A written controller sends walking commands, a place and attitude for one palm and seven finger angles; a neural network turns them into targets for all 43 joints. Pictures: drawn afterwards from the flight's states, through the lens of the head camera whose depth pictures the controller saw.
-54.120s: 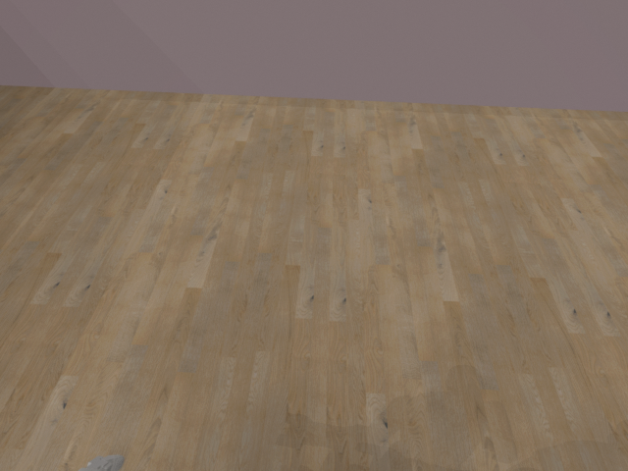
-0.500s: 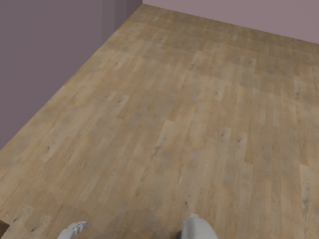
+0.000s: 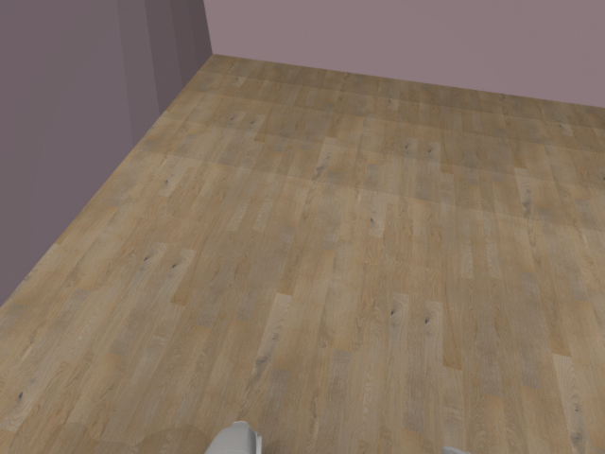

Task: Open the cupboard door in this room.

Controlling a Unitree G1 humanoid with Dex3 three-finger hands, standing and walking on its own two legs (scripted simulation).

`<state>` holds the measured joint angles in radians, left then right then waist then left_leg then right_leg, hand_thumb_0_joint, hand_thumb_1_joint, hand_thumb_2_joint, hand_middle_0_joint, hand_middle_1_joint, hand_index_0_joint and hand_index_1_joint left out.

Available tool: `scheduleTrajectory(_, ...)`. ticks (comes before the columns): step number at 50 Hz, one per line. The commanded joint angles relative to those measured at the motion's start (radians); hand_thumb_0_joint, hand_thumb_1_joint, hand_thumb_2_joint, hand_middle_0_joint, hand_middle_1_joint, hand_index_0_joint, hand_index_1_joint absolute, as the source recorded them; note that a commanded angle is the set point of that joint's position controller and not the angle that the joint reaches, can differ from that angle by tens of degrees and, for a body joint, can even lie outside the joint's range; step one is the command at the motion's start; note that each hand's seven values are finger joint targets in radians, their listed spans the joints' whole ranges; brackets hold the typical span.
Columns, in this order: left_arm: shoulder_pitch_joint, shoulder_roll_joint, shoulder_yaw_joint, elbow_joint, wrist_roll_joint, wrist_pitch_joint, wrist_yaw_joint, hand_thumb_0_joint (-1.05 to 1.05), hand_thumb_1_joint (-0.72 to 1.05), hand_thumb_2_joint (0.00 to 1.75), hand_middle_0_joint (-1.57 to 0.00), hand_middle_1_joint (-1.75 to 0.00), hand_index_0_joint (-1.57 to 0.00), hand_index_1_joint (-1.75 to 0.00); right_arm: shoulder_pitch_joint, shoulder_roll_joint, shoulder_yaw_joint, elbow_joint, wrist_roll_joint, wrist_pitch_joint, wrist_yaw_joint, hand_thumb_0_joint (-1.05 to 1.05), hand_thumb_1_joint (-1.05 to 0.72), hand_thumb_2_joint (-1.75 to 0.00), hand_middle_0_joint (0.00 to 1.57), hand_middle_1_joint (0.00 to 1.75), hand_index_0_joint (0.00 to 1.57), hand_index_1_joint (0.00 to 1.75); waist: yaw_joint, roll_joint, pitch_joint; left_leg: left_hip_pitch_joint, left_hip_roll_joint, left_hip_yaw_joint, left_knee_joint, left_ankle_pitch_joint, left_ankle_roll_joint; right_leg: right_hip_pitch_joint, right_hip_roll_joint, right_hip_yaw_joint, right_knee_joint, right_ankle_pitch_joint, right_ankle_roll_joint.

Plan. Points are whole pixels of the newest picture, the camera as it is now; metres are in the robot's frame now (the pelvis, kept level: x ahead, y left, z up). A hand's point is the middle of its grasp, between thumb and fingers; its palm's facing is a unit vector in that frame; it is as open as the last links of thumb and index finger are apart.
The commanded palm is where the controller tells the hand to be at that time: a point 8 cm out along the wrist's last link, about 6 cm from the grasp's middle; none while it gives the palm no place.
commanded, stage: walk to a spot facing it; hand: left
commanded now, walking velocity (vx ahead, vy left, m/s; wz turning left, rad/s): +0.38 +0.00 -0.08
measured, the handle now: out of the picture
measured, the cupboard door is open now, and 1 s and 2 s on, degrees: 43 43 43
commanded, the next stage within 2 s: turn to face it in 0.24 s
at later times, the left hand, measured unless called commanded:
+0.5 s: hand (226, 319) +0.36 +0.17 -0.17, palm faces -0.11 -0.97 -0.23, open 7.4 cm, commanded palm none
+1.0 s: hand (213, 309) +0.38 +0.20 -0.18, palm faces +0.25 -0.94 -0.23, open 7.4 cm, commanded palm none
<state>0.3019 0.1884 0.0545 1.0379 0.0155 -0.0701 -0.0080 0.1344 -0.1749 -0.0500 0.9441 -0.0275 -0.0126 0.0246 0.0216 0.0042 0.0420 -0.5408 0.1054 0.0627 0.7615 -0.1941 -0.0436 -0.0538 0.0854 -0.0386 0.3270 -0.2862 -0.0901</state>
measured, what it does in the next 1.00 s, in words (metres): walks ahead: left foot, then right foot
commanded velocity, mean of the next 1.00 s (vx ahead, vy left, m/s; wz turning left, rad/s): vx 0.08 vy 0.00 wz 0.31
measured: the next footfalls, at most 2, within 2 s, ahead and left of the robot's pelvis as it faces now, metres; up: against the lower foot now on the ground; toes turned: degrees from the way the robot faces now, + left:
left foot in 0.12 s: +0.19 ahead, +0.13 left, +0.00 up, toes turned +5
right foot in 0.50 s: +0.32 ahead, -0.15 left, +0.00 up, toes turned -12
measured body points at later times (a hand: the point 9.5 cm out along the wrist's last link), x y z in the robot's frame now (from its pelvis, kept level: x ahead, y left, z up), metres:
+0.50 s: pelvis +0.23 -0.01 -0.01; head +0.27 -0.02 +0.43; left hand +0.37 +0.23 -0.15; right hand +0.13 -0.24 -0.16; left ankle +0.16 +0.13 -0.74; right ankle +0.29 -0.14 -0.74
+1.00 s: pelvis +0.32 -0.02 -0.01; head +0.37 +0.01 +0.44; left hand +0.37 +0.25 -0.16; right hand +0.45 -0.25 -0.14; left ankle +0.34 +0.09 -0.74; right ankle +0.32 -0.17 -0.67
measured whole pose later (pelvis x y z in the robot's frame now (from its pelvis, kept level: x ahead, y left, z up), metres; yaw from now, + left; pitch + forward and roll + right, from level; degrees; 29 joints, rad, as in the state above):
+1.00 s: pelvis +0.32 -0.02 -0.01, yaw +12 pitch +3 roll -1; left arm 0.13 0.23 0.08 0.93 0.01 0.04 0.01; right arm 0.19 -0.20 -0.05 0.91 -0.03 0.00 -0.01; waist -0.01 -0.01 0.05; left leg -0.38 0.03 0.04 0.56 -0.23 0.03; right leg -0.49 -0.07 -0.03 1.07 -0.44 0.08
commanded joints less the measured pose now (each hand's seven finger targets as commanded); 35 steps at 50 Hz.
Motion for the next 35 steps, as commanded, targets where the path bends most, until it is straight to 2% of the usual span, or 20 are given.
scheduleTrajectory(1,0.092,0.141,0.020,0.004,-0.001,-0.016,0.013,0.00,0.90,0.90,-0.20,-0.30,-0.20,-0.30,-0.093,-0.065,-0.012,-0.077,0.008,-0.038,-0.002,0.00,-0.90,-0.90,0.20,0.30,0.20,0.30,0.009,-0.093,0.040,-0.001,-0.026,0.021,-0.123,-0.031,0.022,0.084,-0.326,0.204,-0.043,0.514,-0.095)
scheduleTrajectory(3,0.077,0.138,0.020,0.011,-0.005,-0.016,0.014,0.00,0.90,0.90,-0.20,-0.30,-0.20,-0.30,0.006,-0.081,-0.014,-0.035,0.001,-0.045,-0.014,0.00,-0.90,-0.90,0.20,0.30,0.20,0.30,-0.051,-0.082,0.000,0.212,-0.083,0.070,-0.231,-0.001,0.045,0.029,-0.274,0.144,0.099,0.699,-0.059)
scheduleTrajectory(4,0.064,0.129,0.019,0.007,-0.006,-0.017,0.014,0.00,0.90,0.90,-0.20,-0.30,-0.20,-0.30,0.141,-0.116,-0.024,0.012,-0.004,-0.051,-0.023,0.00,-0.90,-0.90,0.20,0.30,0.20,0.30,-0.107,-0.015,-0.066,0.459,-0.064,0.034,-0.281,0.066,0.076,-0.102,-0.236,0.117,0.280,0.696,-0.024)
scheduleTrajectory(5,0.077,0.100,0.015,-0.019,-0.014,-0.017,0.009,0.00,0.90,0.90,-0.20,-0.30,-0.20,-0.30,0.311,-0.214,-0.045,0.054,-0.020,-0.059,-0.036,0.00,-0.90,-0.90,0.20,0.30,0.20,0.30,-0.166,0.130,-0.190,0.741,0.167,-0.252,-0.282,0.126,0.180,-0.352,-0.139,0.044,0.549,0.418,0.030)
scheduleTrajectory(6,0.075,0.068,0.003,-0.045,-0.017,-0.025,0.001,0.00,0.90,0.90,-0.20,-0.30,-0.20,-0.30,0.422,-0.281,-0.055,0.075,-0.020,-0.052,-0.040,0.00,-0.90,-0.90,0.20,0.30,0.20,0.30,-0.172,0.258,-0.253,0.843,0.403,-0.523,-0.389,0.235,0.306,-0.523,-0.035,-0.006,0.884,-0.233,0.048)
scheduleTrajectory(7,0.005,0.090,0.009,-0.053,-0.006,-0.021,0.007,0.00,0.90,0.90,-0.20,-0.30,-0.20,-0.30,0.388,-0.258,-0.046,0.076,-0.011,-0.044,-0.046,0.00,-0.90,-0.90,0.20,0.30,0.20,0.30,-0.164,0.152,-0.196,0.731,0.406,-0.537,-0.430,0.189,0.306,-0.588,-0.081,0.072,1.009,-0.249,0.040)
scheduleTrajectory(9,-0.068,0.073,0.015,-0.058,-0.001,-0.005,-0.005,0.00,0.90,0.90,-0.20,-0.30,-0.20,-0.30,0.250,-0.156,-0.019,0.036,-0.010,-0.057,-0.049,0.00,-0.90,-0.90,0.20,0.30,0.20,0.30,-0.098,0.088,-0.002,0.459,0.337,-0.384,-0.508,0.083,0.242,-0.626,-0.167,0.095,1.041,-0.110,0.059)
scheduleTrajectory(12,-0.011,0.015,0.012,-0.044,0.009,0.038,-0.022,0.00,0.90,0.90,-0.20,-0.30,-0.20,-0.30,0.191,-0.124,-0.003,0.042,-0.004,-0.074,-0.052,0.00,-0.90,-0.90,0.20,0.30,0.20,0.30,-0.022,0.101,-0.001,0.362,0.234,-0.119,-0.547,0.168,0.179,-0.534,-0.190,0.063,0.855,-0.027,0.080)
scheduleTrajectory(15,-0.047,0.001,0.014,-0.061,0.013,0.054,-0.029,0.00,0.90,0.90,-0.20,-0.30,-0.20,-0.30,0.204,-0.121,-0.012,0.053,-0.004,-0.070,-0.049,0.00,-0.90,-0.90,0.20,0.30,0.20,0.30,-0.017,0.127,-0.008,0.338,0.187,0.019,-0.555,0.200,0.157,-0.457,-0.193,-0.003,0.629,0.047,0.090)
scheduleTrajectory(19,-0.135,0.005,0.006,-0.083,0.011,0.049,-0.025,0.00,0.90,0.90,-0.20,-0.30,-0.20,-0.30,0.258,-0.126,-0.004,0.084,-0.005,-0.052,-0.048,0.00,-0.90,-0.90,0.20,0.30,0.20,0.30,-0.043,0.102,0.029,0.308,0.175,0.013,-0.507,0.250,0.162,-0.337,-0.158,-0.060,0.382,0.098,0.092)
scheduleTrajectory(22,-0.071,0.045,0.005,-0.053,0.010,0.039,-0.017,0.00,0.90,0.90,-0.20,-0.30,-0.20,-0.30,0.257,-0.129,0.003,0.100,0.003,-0.038,-0.049,0.00,-0.90,-0.90,0.20,0.30,0.20,0.30,-0.002,0.097,-0.033,0.293,0.107,0.016,-0.361,0.276,0.117,-0.113,-0.114,-0.107,0.210,0.203,0.093)
scheduleTrajectory(23,-0.013,0.093,0.014,-0.034,0.009,0.029,-0.009,0.00,0.90,0.90,-0.20,-0.30,-0.20,-0.30,0.262,-0.107,0.008,0.105,0.010,-0.038,-0.047,0.00,-0.90,-0.90,0.20,0.30,0.20,0.30,0.027,0.045,-0.078,0.227,0.068,0.027,-0.272,0.209,0.083,0.039,-0.168,-0.047,0.181,0.305,0.081)
scheduleTrajectory(24,0.071,0.171,0.029,-0.010,0.013,0.017,0.005,0.00,0.90,0.90,-0.20,-0.30,-0.20,-0.30,0.272,-0.075,0.012,0.095,0.019,-0.037,-0.039,0.00,-0.90,-0.90,0.20,0.30,0.20,0.30,0.061,-0.101,-0.138,0.061,-0.014,0.079,-0.104,0.016,0.041,0.227,-0.347,0.127,0.184,0.489,0.021)
scheduleTrajectory(25,0.135,0.254,0.043,0.006,0.006,0.019,0.011,0.00,0.90,0.90,-0.20,-0.30,-0.20,-0.30,0.302,-0.062,0.006,0.081,0.023,-0.026,-0.043,0.00,-0.90,-0.90,0.20,0.30,0.20,0.30,0.067,-0.225,-0.186,0.004,-0.083,0.099,0.143,-0.427,0.007,0.268,-0.558,0.253,0.093,0.632,-0.091)
scheduleTrajectory(26,0.129,0.251,0.041,0.000,-0.001,0.021,0.020,0.00,0.90,0.90,-0.20,-0.30,-0.20,-0.30,0.238,-0.052,0.006,0.060,0.027,-0.016,-0.052,0.00,-0.90,-0.90,0.20,0.30,0.20,0.30,0.098,-0.249,-0.194,-0.044,-0.060,0.008,0.314,-0.522,0.007,0.240,-0.598,0.272,0.082,0.766,-0.142)
scheduleTrajectory(27,0.087,0.225,0.041,-0.013,0.000,0.021,0.031,0.00,0.90,0.90,-0.20,-0.30,-0.20,-0.30,0.209,-0.067,0.001,0.052,0.028,-0.011,-0.054,0.00,-0.90,-0.90,0.20,0.30,0.20,0.30,0.084,-0.343,-0.182,-0.099,-0.035,-0.029,0.423,-0.481,0.001,0.221,-0.578,0.260,0.096,0.842,-0.151)
scheduleTrajectory(29,-0.030,0.172,0.031,-0.058,0.000,0.040,0.043,0.00,0.90,0.90,-0.20,-0.30,-0.20,-0.30,0.183,-0.070,-0.005,0.053,0.028,0.007,-0.043,0.00,-0.90,-0.90,0.20,0.30,0.20,0.30,0.032,-0.216,-0.130,-0.047,0.012,-0.060,0.406,-0.390,0.000,0.069,-0.527,0.086,0.081,0.706,-0.103)
scheduleTrajectory(31,-0.127,0.157,0.028,-0.101,0.006,0.042,0.042,0.00,0.90,0.90,-0.20,-0.30,-0.20,-0.30,0.216,-0.027,0.000,0.060,0.021,0.030,-0.028,0.00,-0.90,-0.90,0.20,0.30,0.20,0.30,-0.027,-0.176,-0.081,0.070,0.010,-0.018,0.273,-0.324,-0.006,-0.122,-0.493,-0.030,0.042,0.518,-0.047)
scheduleTrajectory(32,-0.163,0.158,0.028,-0.116,0.007,0.044,0.040,0.00,0.90,0.90,-0.20,-0.30,-0.20,-0.30,0.232,-0.014,0.000,0.060,0.019,0.039,-0.023,0.00,-0.90,-0.90,0.20,0.30,0.20,0.30,-0.048,-0.179,-0.050,0.105,0.000,0.018,0.217,-0.279,-0.009,-0.187,-0.475,-0.076,0.030,0.433,-0.028)
scheduleTrajectory(35,-0.183,0.164,0.039,-0.126,0.010,0.048,0.036,0.00,0.90,0.90,-0.20,-0.30,-0.20,-0.30,0.236,-0.014,-0.005,0.039,0.013,0.042,-0.010,0.00,-0.90,-0.90,0.20,0.30,0.20,0.30,-0.062,-0.154,-0.017,0.157,-0.023,0.071,0.040,-0.174,-0.005,-0.228,-0.453,-0.127,0.068,0.285,0.008)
